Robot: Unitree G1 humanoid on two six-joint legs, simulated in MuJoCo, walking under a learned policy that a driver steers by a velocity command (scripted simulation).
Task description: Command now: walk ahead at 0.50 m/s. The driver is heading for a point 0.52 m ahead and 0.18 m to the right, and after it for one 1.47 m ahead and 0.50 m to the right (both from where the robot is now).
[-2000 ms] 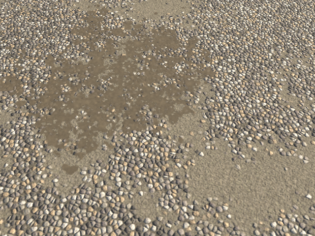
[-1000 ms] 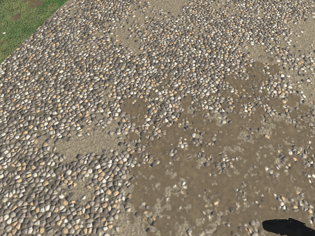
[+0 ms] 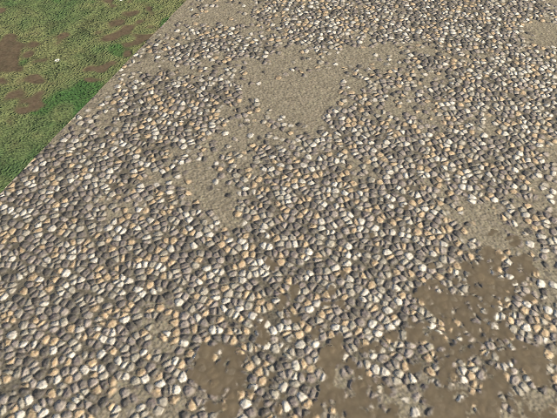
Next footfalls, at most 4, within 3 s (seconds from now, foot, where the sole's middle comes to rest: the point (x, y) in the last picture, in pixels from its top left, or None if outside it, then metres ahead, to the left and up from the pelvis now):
0.10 left None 0.23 0.11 -0.78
0.66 right None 0.47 -0.11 -0.78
1.22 left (317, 345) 0.66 -0.02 -0.78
1.52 right None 0.48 -0.17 -0.78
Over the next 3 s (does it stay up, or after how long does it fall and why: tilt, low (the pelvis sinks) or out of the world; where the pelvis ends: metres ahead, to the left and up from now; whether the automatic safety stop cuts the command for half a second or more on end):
stays up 0.54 -0.10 0.00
